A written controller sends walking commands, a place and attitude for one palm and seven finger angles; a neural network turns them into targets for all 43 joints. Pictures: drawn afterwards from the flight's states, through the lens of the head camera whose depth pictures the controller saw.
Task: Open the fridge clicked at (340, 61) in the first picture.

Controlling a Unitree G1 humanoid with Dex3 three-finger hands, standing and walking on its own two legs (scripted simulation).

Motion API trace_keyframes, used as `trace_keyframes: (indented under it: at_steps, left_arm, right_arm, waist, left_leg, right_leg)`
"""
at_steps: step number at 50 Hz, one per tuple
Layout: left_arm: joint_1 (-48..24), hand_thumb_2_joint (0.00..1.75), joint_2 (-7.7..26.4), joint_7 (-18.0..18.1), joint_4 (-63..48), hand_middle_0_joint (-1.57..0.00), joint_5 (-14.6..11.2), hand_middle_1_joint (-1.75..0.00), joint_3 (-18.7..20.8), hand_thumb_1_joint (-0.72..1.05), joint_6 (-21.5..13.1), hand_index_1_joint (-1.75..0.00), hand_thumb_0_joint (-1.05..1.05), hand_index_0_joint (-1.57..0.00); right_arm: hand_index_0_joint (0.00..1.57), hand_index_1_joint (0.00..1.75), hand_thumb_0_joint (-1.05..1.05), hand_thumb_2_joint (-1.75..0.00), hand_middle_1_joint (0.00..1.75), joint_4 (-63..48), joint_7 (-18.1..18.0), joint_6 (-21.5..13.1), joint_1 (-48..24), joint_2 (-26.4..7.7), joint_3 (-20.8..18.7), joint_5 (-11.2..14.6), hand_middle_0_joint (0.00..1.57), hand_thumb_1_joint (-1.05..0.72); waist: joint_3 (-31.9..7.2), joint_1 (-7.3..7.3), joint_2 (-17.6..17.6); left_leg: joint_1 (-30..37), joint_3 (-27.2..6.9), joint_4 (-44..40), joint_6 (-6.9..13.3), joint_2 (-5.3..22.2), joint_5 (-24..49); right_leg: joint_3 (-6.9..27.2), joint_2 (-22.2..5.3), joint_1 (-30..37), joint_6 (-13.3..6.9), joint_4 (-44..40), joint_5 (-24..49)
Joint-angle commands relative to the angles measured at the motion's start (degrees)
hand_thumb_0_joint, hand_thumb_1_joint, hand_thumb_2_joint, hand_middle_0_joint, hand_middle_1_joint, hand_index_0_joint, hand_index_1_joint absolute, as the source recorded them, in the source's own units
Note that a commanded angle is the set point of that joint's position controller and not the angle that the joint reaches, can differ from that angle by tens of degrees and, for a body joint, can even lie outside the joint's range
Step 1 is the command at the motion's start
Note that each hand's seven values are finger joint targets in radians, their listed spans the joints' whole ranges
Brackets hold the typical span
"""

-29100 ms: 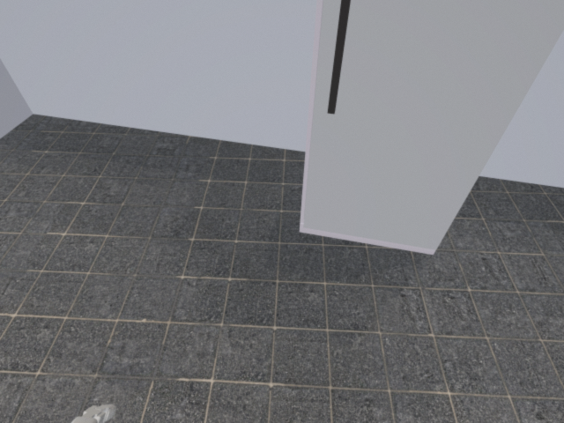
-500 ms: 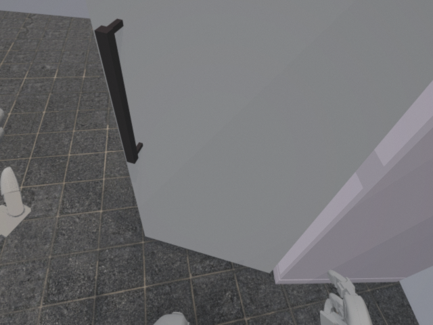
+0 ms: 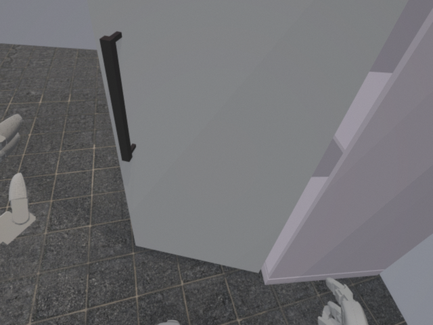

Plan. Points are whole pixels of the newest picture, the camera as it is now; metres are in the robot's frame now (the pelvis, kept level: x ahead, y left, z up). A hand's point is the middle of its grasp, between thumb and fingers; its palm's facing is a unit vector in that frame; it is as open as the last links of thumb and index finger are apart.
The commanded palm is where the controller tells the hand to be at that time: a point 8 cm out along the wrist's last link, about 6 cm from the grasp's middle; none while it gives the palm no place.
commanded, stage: step back with the hand held close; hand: left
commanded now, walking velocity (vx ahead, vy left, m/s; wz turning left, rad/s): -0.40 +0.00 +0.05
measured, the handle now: (122, 105) +0.56 +0.27 +0.11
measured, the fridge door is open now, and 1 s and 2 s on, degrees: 73 73 73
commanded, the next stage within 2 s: stop stepping back and stand still in 0.08 s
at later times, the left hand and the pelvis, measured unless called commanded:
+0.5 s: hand out of the picture +0.09 +0.40 +0.18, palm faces +0.58 -0.80 -0.16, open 7.4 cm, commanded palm +0.02 +0.39 +0.19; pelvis -0.12 +0.09 -0.02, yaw +0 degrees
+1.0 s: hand out of the picture +0.01 +0.43 +0.17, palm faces +0.50 -0.81 -0.30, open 7.4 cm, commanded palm -0.08 +0.45 +0.19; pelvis -0.20 +0.15 -0.01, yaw +2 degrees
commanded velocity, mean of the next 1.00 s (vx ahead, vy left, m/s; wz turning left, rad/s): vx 0.09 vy -0.14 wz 0.01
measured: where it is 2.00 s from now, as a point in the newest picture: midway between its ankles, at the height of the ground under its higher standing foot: outside the picture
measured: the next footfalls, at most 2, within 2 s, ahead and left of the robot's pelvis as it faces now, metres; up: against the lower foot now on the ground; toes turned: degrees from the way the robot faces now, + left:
right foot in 0.30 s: -0.13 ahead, -0.09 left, +0.00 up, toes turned -5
left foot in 0.44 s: +0.00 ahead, +0.14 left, +0.00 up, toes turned -2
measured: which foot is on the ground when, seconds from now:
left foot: down 0.00-0.30, up 0.32-0.42, down 0.44-0.68, up 0.70-0.84, down 0.86-1.00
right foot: down 0.00-0.08, up 0.10-0.28, down 0.30-0.44, up 0.46-0.72, down 0.74-1.00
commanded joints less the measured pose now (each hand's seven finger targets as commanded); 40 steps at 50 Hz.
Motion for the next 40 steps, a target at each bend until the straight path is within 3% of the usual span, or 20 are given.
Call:
trace_keyframes:
  at_steps: [1, 5, 10, 12, 14, 17, 20, 21, 22, 23, 24, 25, 27, 29, 32, 34, 35, 37, 38, 40]
  left_arm:
    - [-10.9, 0.9, 8.1, 1.9, -2.3, -0.2, -0.2, -0.3, 5.5, 0.9, -2.1, -0.3, 0.0, -0.2]
    - [-13.5, 0.9, 8.6, 1.0, -6.6, -0.2, 1.1, -0.3, 7.5, 0.9, -4.8, -0.3, 0.0, -0.2]
    - [1.7, 0.9, 8.2, 0.3, -21.0, -0.2, -1.3, -0.3, 8.4, 0.9, -4.8, -0.3, 0.0, -0.2]
    - [4.7, 0.9, 8.4, 0.5, -23.2, -0.2, -1.5, -0.3, 9.0, 0.9, -3.8, -0.3, 0.0, -0.2]
    - [2.6, 0.9, 10.2, 1.5, -19.8, -0.2, -1.3, -0.3, 11.1, 0.9, -1.7, -0.3, 0.0, -0.2]
    - [-7.9, 0.9, 9.0, 2.2, -10.3, -0.2, -2.3, -0.3, 10.4, 0.9, 2.6, -0.3, 0.0, -0.2]
    - [-19.3, 0.9, 2.5, 0.6, 1.8, -0.2, -0.4, -0.3, 2.0, 0.9, 5.9, -0.3, 0.0, -0.2]
    - [-23.5, 0.9, 4.3, 1.0, 3.7, -0.2, 0.5, -0.3, 2.8, 0.9, 5.4, -0.3, 0.0, -0.2]
    - [-27.0, 0.9, 4.3, 1.6, 3.3, -0.2, 0.5, -0.3, 2.4, 0.9, 4.7, -0.3, 0.0, -0.2]
    - [-33.0, 0.9, 3.5, 1.9, 1.5, -0.2, 0.9, -0.3, -0.3, 0.9, 3.4, -0.3, 0.0, -0.2]
    - [-35.4, 0.9, 4.2, 2.1, -1.4, -0.2, 2.1, -0.3, -0.9, 0.9, 2.2, -0.3, 0.0, -0.2]
    - [-33.2, 0.9, 7.3, 1.9, -5.9, -0.2, 1.5, -0.3, 1.2, 0.9, 1.2, -0.3, 0.0, -0.2]
    - [-22.2, 0.9, 5.1, 1.5, -17.9, -0.2, 0.5, -0.3, 0.5, 0.9, 1.4, -0.3, 0.0, -0.2]
    - [-7.1, 0.9, 4.9, 1.5, -25.1, -0.2, 0.3, -0.3, 2.5, 0.9, 1.7, -0.3, 0.0, -0.2]
    - [11.8, 0.9, 7.5, 2.2, -21.8, -0.2, 0.9, -0.3, 7.1, 0.9, 1.7, -0.3, 0.0, -0.2]
    - [11.8, 0.9, 7.7, 3.0, -15.3, -0.2, 1.3, -0.3, 8.3, 0.9, 3.4, -0.3, 0.0, -0.2]
    - [8.8, 0.9, 5.0, 3.3, -11.7, -0.2, 0.6, -0.3, 8.9, 0.9, 3.9, -0.3, 0.0, -0.2]
    - [-11.3, 0.9, 14.8, 4.4, -16.6, -0.2, -0.1, -0.3, 15.4, 0.9, 2.6, -0.3, 0.0, -0.2]
    - [-17.1, 0.9, 17.8, 4.9, -11.5, -0.2, 0.2, -0.3, 16.8, 0.9, 1.9, -0.3, 0.0, -0.2]
    - [-20.5, 0.9, 7.0, 3.9, 2.4, -0.2, 0.9, -0.3, 7.2, 0.9, 3.4, -0.3, 0.0, -0.2]
  right_arm:
    - [0.2, 0.3, 0.0, -0.9, 0.3, -8.0, -1.1, -3.5, -8.4, -6.6, -1.3, -0.6, 0.2, -0.9]
    - [0.2, 0.3, 0.0, -0.9, 0.3, -9.9, -0.7, -5.0, -9.2, -10.2, -3.2, -1.6, 0.2, -0.9]
    - [0.2, 0.3, 0.0, -0.9, 0.3, -10.6, 3.0, -8.3, -2.5, -6.8, -4.8, -0.8, 0.2, -0.9]
    - [0.2, 0.3, 0.0, -0.9, 0.3, -9.6, 3.4, -7.9, -1.6, -6.6, -4.4, -1.0, 0.2, -0.9]
    - [0.2, 0.3, 0.0, -0.9, 0.3, -7.2, 2.6, -6.6, -0.6, -6.8, -4.2, -0.9, 0.2, -0.9]
    - [0.2, 0.3, 0.0, -0.9, 0.3, -5.5, 0.7, -5.2, -4.1, -6.2, -4.4, 0.2, 0.2, -0.9]
    - [0.2, 0.3, 0.0, -0.9, 0.3, -4.9, 0.3, -3.3, -6.3, -6.5, -2.4, 0.0, 0.2, -0.9]
    - [0.2, 0.3, 0.0, -0.9, 0.3, -4.7, 0.1, -3.4, -6.4, -8.0, -1.7, -0.4, 0.2, -0.9]
    - [0.2, 0.3, 0.0, -0.9, 0.3, -4.0, 0.5, -4.4, -4.7, -9.8, -1.7, -0.6, 0.2, -0.9]
    - [0.2, 0.3, 0.0, -0.9, 0.3, -4.3, 1.3, -5.7, -4.5, -8.5, -1.2, -1.2, 0.2, -0.9]
    - [0.2, 0.3, 0.0, -0.9, 0.3, -5.6, 1.5, -6.5, -4.9, -7.3, -1.1, -0.5, 0.2, -0.9]
    - [0.2, 0.3, 0.0, -0.9, 0.3, -5.7, 2.0, -8.1, -6.2, -5.8, -0.4, -1.2, 0.2, -0.9]
    - [0.2, 0.3, 0.0, -0.9, 0.3, -8.4, 3.9, -8.4, -6.9, -6.9, -2.5, -1.4, 0.2, -0.9]
    - [0.2, 0.3, 0.0, -0.9, 0.3, -10.1, 5.4, -9.0, -7.2, -6.8, -3.9, -1.8, 0.2, -0.9]
    - [0.2, 0.3, 0.0, -0.9, 0.3, -11.6, 5.9, -6.9, -4.7, -4.9, -4.5, -2.0, 0.2, -0.9]
    - [0.2, 0.3, 0.0, -0.9, 0.3, -8.6, 4.6, -4.2, -1.9, -3.2, -4.3, 0.5, 0.2, -0.9]
    - [0.2, 0.3, 0.0, -0.9, 0.3, -8.0, 3.1, -3.2, -1.7, -4.0, -5.2, 1.4, 0.2, -0.9]
    - [0.2, 0.3, 0.0, -0.9, 0.3, -8.0, 2.6, -3.4, -4.0, -5.3, -3.8, -1.0, 0.2, -0.9]
    - [0.2, 0.3, 0.0, -0.9, 0.3, -7.2, 3.4, -3.2, -3.7, -4.1, -2.3, -2.8, 0.2, -0.9]
    - [0.2, 0.3, 0.0, -0.9, 0.3, -5.4, 2.1, -3.0, -3.7, -6.0, -4.3, -1.0, 0.2, -0.9]
  waist:
    - [10.8, -0.43, 4.1]
    - [0.6, 1.72, 21.4]
    - [-22.0, 3.7, 16.5]
    - [-21.5, 3.07, 15.5]
    - [-13.4, 0.89, 1.9]
    - [1.6, -0.86, -12.0]
    - [14.7, -4.18, 0.0]
    - [15.8, -3.26, 13.6]
    - [13.1, -2.54, 28.8]
    - [13.7, -2.34, 32.5]
    - [13.5, -1.44, 23.0]
    - [8.2, -0.44, 18.9]
    - [-2.5, 2.06, 12.4]
    - [-7.7, 3.85, 22.6]
    - [-8.3, 4.7, 20.5]
    - [-9.6, 3.28, -14.4]
    - [-8.1, 1.51, -20.2]
    - [3.1, -2.35, -10.6]
    - [5.0, -4.37, -8.1]
    - [0.3, -2.71, -6.6]
  left_leg:
    - [11.7, -9.7, -9.2, 0.3, 4.2, -6.4]
    - [-11.7, -26.8, -38.7, 4.3, 16.4, -37.1]
    - [21.5, -7.9, -25.7, -1.4, 7.3, -9.2]
    - [27.1, -3.6, -18.7, -3.3, 3.7, -5.9]
    - [27.8, 3.1, 1.4, -4.3, -2.3, -6.6]
    - [17.7, -8.5, 35.5, -2.8, 0.7, -12.2]
    - [15.9, -7.4, 11.9, -0.2, 4.0, -15.3]
    - [12.8, -6.1, -3.8, 0.3, 3.1, -13.2]
    - [9.4, -20.0, -20.3, 0.9, 8.7, -15.8]
    - [4.8, -36.3, -29.9, 2.7, 14.8, -26.5]
    - [2.4, -38.9, -32.6, 5.5, 16.1, -35.5]
    - [8.3, -41.0, -34.6, -0.8, 15.9, -37.5]
    - [9.6, -30.1, -37.2, -13.1, 11.8, -35.0]
    - [4.7, -10.6, -38.1, -17.7, 5.3, -26.8]
    - [-7.0, -0.6, -26.6, -10.9, 1.9, -21.4]
    - [-2.6, 6.7, 18.9, -3.7, -3.6, -20.3]
    - [-6.9, -2.3, 34.6, -1.1, -2.1, -22.1]
    - [-9.3, -8.7, 43.7, -0.4, 6.3, -20.0]
    - [-0.9, -7.6, 30.9, -0.6, 10.0, -16.8]
    - [12.3, 5.0, 12.2, 0.5, 3.6, -14.6]
  right_leg:
    - [2.7, -7.0, -27.6, -3.5, -10.2, 0.1]
    - [-0.4, 5.5, 4.9, -2.3, 18.4, -5.8]
    - [-5.7, 5.6, -0.8, -4.3, 5.0, -9.8]
    - [-6.5, 4.4, -3.6, -4.6, -7.6, -8.1]
    - [-0.2, -6.1, -14.3, -7.2, -19.4, -1.9]
    - [9.6, -23.4, -36.4, -15.9, -21.5, -17.2]
    - [-0.3, -14.6, -36.9, -8.2, -4.9, -14.3]
    - [-3.2, -8.5, -31.4, -5.1, 5.5, -10.9]
    - [-5.8, -1.1, -26.4, -2.8, 20.1, -11.5]
    - [-1.8, 1.1, -26.2, -2.0, 28.2, -11.7]
    - [1.6, 0.5, -24.1, -2.1, 29.8, -7.5]
    - [2.3, 0.2, -26.7, -2.8, 30.8, -6.5]
    - [-0.3, 2.5, -16.0, -3.5, 28.9, -3.6]
    - [-7.6, 5.1, -1.4, -3.2, 22.3, -2.5]
    - [-13.0, 6.6, 16.7, -5.1, 5.8, -6.5]
    - [2.1, -9.4, 5.9, -13.3, -8.5, -4.0]
    - [14.6, -18.9, -2.1, -17.2, -12.8, -2.9]
    - [24.2, -27.7, -18.8, -19.8, -16.9, -12.6]
    - [20.5, -26.3, -25.8, -6.8, -11.4, -11.9]
    - [4.7, -15.4, -26.3, -8.9, -7.8, -26.8]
